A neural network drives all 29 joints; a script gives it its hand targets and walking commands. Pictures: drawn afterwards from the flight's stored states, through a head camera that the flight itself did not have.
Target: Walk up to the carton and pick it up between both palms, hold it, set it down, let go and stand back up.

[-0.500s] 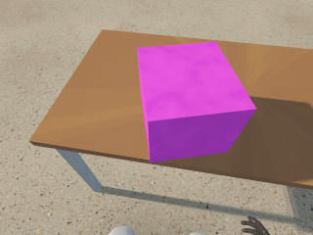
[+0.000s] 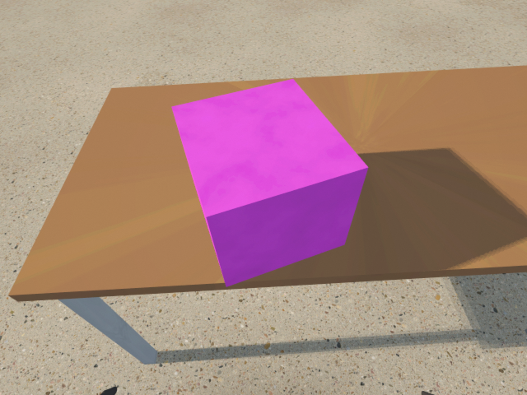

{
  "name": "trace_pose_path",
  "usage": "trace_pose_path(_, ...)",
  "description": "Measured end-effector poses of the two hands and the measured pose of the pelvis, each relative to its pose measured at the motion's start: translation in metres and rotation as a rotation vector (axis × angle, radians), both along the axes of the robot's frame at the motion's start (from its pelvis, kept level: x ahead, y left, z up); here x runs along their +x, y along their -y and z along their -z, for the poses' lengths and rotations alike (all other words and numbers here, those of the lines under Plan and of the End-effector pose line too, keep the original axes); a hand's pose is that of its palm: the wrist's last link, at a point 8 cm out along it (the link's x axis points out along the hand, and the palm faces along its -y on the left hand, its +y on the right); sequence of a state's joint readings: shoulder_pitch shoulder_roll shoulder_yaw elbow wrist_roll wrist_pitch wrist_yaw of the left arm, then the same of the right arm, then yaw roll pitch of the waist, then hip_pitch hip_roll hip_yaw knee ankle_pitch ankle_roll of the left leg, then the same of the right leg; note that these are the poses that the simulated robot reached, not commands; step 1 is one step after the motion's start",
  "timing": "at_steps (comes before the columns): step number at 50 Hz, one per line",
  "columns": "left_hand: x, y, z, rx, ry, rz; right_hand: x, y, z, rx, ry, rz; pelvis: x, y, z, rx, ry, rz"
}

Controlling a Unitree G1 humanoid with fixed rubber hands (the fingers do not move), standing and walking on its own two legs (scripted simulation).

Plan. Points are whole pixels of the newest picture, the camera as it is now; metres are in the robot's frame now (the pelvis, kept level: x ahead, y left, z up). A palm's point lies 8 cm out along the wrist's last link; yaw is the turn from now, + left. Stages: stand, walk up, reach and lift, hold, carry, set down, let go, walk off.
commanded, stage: walk up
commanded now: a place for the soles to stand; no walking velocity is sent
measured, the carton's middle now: (261, 178) +0.48 +0.01 +0.03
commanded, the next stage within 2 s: reach and lift in 1.20 s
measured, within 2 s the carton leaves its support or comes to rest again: neither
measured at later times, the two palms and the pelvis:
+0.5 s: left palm out of the picture +0.11 +0.26 -0.09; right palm out of the picture +0.08 -0.26 -0.10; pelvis +0.02 +0.01 +0.01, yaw -3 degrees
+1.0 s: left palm out of the picture +0.14 +0.27 -0.09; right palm out of the picture +0.05 -0.26 -0.10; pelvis +0.01 +0.02 +0.00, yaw -6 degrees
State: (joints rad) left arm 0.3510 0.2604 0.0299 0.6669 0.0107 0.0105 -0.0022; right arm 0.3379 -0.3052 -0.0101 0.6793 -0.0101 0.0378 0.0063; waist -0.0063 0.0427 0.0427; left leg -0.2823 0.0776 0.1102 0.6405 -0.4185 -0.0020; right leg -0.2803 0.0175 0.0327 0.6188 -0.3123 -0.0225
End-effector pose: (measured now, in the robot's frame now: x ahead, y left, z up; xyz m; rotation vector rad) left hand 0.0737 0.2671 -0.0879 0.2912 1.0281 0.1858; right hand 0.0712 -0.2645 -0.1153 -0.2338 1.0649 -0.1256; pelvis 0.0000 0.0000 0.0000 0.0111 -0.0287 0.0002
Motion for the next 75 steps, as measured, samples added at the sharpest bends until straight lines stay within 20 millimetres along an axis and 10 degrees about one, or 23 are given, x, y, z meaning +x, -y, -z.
trace_pose_path(12, 0.036, 0.011, 0.0, -0.046, 0.044, 0.063, -0.002, 0.002, -0.014, -0.025, 0.024, 0.017, 0.008, 0.0, -0.005, 0.008, -0.01, 0.029)
trace_pose_path(63, 0.064, -0.007, 0.001, -0.004, 0.025, 0.169, -0.022, -0.006, -0.007, -0.036, -0.007, 0.103, 0.013, -0.021, -0.001, 0.005, -0.019, 0.12)
trace_pose_path(69, 0.102, -0.001, 0.011, 0.022, -0.041, 0.096, 0.029, 0.003, 0.004, -0.021, 0.107, 0.019, -0.006, -0.021, 0.011, -0.002, -0.026, 0.032)
trace_pose_path(75, 0.139, 0.038, -0.022, -0.047, 0.129, 0.125, 0.082, 0.011, -0.031, -0.017, 0.287, 0.01, 0.002, -0.011, 0.002, -0.013, -0.016, 0.017)
